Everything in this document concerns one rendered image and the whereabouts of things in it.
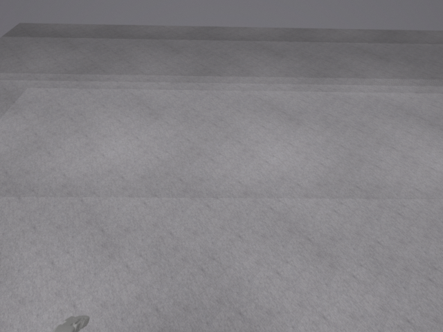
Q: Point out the left robot hand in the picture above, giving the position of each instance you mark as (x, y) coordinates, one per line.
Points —
(73, 324)

